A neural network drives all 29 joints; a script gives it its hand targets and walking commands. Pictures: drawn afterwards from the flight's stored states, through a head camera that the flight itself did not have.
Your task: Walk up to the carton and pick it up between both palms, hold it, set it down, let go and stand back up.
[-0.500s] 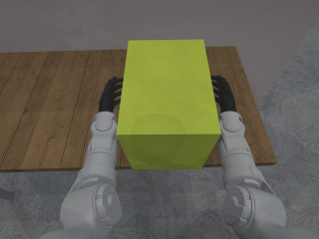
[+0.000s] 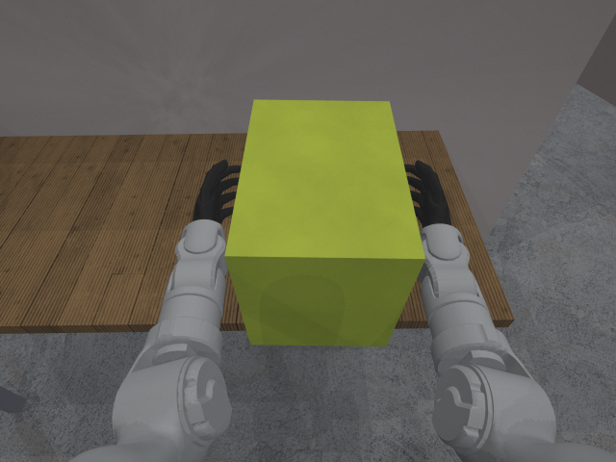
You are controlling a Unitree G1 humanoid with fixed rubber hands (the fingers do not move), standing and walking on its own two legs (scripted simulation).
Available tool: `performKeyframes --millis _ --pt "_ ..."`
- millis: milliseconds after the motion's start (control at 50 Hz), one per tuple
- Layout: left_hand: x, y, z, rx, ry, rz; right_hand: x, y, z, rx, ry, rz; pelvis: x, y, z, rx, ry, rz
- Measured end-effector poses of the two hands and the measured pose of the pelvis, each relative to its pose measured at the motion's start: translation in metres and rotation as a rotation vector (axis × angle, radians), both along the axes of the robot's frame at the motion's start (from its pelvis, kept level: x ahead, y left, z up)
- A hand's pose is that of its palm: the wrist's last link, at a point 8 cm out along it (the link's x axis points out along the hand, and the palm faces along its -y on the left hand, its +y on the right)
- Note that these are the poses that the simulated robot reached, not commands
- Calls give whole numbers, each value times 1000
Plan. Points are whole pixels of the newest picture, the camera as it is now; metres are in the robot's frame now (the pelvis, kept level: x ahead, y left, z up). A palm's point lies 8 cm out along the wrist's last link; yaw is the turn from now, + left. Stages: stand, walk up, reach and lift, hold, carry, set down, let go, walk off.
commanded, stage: reach and lift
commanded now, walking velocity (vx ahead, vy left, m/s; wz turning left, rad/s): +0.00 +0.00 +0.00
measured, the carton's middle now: (319, 223) +0.44 -0.02 +0.04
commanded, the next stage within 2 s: none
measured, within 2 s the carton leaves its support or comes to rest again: neither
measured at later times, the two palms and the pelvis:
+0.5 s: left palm (205, 217) +0.40 +0.13 +0.12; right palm (436, 224) +0.37 -0.17 +0.11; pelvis +0.00 +0.00 +0.00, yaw +1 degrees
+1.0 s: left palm (192, 214) +0.37 +0.13 +0.15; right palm (446, 222) +0.35 -0.16 +0.14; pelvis +0.00 +0.01 +0.00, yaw +0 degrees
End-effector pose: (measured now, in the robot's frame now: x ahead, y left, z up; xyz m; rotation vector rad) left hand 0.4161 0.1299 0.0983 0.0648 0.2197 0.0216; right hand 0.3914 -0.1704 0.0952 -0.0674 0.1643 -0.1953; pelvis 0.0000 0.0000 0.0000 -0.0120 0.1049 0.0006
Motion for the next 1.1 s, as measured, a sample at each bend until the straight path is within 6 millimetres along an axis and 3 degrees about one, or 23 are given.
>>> performKeyframes --millis 160,360,580,1100 --pt "-8 5 6 -9 6 7 -5 4 7 9 5 11 -6 -6 0 1 -40 13" --pt "-11 4 6 -1 -2 2 -9 4 4 10 0 2 1 -6 0 0 -54 23" --pt "-19 2 25 16 -35 -9 -22 3 17 17 -30 -16 5 0 0 -3 -122 8" --pt "-47 5 64 27 -64 2 -46 6 52 45 -62 -11 -6 5 -1 -8 -204 -9"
